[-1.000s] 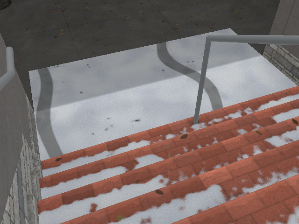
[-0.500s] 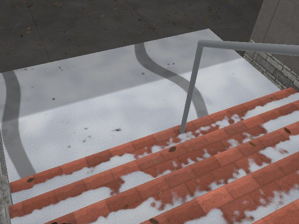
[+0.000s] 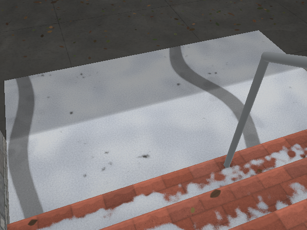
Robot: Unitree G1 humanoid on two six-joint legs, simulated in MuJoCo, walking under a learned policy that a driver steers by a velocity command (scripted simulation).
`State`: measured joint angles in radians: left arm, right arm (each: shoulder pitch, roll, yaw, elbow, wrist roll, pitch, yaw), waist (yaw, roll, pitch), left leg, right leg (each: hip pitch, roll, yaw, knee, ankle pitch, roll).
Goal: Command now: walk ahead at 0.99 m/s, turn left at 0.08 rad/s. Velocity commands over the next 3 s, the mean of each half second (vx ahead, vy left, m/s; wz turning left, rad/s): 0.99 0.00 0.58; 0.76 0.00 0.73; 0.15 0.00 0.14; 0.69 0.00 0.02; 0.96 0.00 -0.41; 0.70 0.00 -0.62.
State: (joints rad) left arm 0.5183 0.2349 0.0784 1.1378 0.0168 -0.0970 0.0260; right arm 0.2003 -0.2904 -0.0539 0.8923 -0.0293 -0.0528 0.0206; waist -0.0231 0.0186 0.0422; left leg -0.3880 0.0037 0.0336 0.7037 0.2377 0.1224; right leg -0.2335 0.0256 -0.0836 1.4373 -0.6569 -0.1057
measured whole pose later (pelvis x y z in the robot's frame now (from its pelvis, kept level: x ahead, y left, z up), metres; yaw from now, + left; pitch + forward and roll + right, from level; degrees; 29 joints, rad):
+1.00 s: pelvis +0.88 +0.12 -0.48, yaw +39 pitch -4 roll -2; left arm 0.40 0.19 0.02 0.96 0.02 -0.10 -0.02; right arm 0.24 -0.26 -0.06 0.91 -0.03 -0.01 -0.03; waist 0.05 0.05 0.03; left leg -0.53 -0.17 -0.08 1.81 -0.58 0.10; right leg -0.34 0.02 -0.03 0.72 -0.02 -0.11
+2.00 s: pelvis +1.33 +0.39 -0.62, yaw +42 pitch +3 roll +1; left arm 0.56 0.20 0.04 1.02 0.01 -0.10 -0.01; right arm 0.01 -0.22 -0.04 0.82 -0.03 -0.03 0.07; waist 0.09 0.02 -0.01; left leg -0.71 0.05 0.06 0.69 0.03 0.05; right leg 0.13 0.05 0.00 0.14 -0.31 -0.07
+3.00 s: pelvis +2.06 +0.88 -0.64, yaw +9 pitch -1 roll -1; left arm 0.38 0.31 0.07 0.94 0.00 -0.07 0.02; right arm 0.09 -0.24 0.02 0.75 -0.04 -0.11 -0.01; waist 0.08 0.02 0.10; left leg -0.48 0.00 0.02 0.48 0.12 0.04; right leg 0.02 0.17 0.11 0.71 -0.50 -0.10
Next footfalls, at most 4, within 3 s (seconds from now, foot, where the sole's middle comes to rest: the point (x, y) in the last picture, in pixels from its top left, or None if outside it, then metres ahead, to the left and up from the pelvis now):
0.30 right None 0.44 -0.10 -0.95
0.62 left None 0.63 0.07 -1.10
0.92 right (139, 185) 1.03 0.08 -1.25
1.28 left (96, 188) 1.10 0.39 -1.40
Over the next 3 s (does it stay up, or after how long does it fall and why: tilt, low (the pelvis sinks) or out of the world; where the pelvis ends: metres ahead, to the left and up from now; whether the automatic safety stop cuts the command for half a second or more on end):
stays up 2.06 0.88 -0.64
